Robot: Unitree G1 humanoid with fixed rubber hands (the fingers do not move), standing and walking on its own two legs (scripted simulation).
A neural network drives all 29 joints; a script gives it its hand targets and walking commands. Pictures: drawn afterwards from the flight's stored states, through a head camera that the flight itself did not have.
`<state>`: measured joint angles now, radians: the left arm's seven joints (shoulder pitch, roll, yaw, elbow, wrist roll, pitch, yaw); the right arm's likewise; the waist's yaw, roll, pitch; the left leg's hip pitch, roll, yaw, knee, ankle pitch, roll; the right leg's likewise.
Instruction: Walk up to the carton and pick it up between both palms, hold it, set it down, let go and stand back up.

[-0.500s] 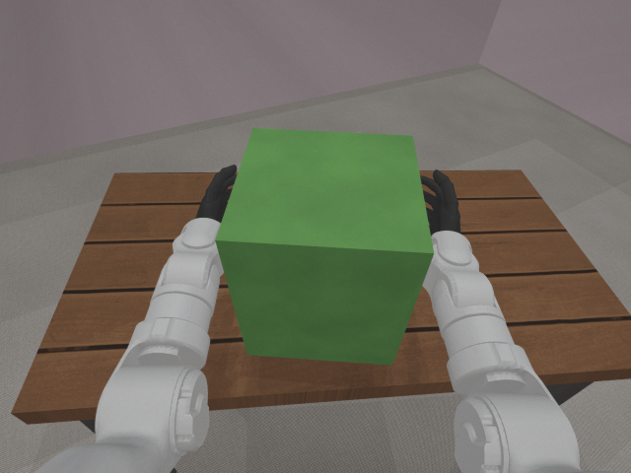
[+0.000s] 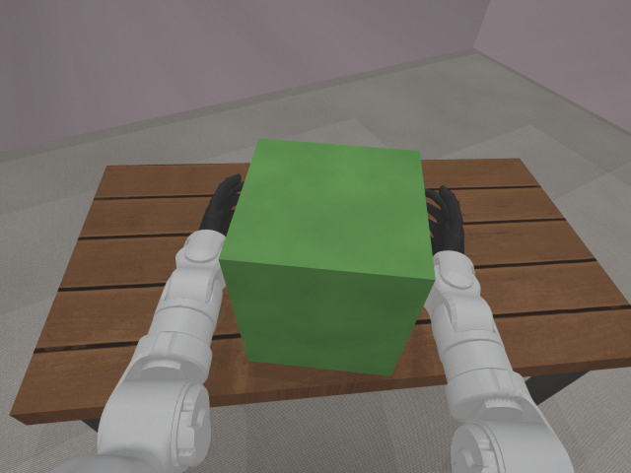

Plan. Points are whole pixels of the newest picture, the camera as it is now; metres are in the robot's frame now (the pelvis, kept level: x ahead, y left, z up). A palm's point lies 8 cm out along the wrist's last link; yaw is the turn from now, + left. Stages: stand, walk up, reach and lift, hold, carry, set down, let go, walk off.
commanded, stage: set down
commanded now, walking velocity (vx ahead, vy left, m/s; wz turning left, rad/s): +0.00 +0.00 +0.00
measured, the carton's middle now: (328, 263) +0.37 -0.01 +0.05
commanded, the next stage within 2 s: none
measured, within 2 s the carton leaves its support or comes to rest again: rests again in 1.04 s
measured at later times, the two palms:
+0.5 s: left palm (225, 236) +0.40 +0.14 +0.07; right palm (447, 259) +0.36 -0.16 +0.08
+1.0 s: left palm (226, 234) +0.41 +0.14 +0.07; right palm (447, 262) +0.36 -0.16 +0.08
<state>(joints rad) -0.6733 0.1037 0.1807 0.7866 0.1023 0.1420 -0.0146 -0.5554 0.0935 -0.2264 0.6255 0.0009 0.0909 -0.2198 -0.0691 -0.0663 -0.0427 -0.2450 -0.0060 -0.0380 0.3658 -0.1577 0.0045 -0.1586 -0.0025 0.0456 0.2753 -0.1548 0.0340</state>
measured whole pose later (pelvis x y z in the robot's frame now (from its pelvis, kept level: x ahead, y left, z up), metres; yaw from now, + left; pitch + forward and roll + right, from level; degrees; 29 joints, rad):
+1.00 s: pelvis +0.00 +0.00 +0.00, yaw -1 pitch +0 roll -1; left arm -0.73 0.06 0.29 0.90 0.25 0.03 -0.05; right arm -0.57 0.10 -0.31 0.76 -0.13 -0.08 -0.19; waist -0.04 -0.08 0.04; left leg -0.18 0.00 0.00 0.34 -0.16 0.01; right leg -0.12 -0.01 0.06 0.28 -0.16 0.04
